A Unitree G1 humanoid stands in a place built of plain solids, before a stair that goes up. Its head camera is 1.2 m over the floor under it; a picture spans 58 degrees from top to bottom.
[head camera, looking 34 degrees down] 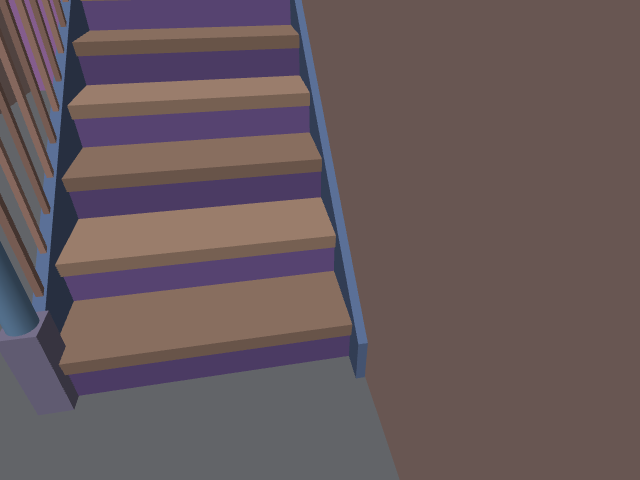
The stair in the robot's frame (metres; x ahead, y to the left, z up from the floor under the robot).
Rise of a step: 0.18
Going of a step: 0.27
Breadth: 0.93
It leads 11 degrees to the left of straight ahead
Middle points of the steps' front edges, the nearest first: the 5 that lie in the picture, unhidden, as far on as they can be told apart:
0.94 0.33 0.17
1.20 0.40 0.35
1.46 0.45 0.53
1.72 0.50 0.71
1.99 0.55 0.88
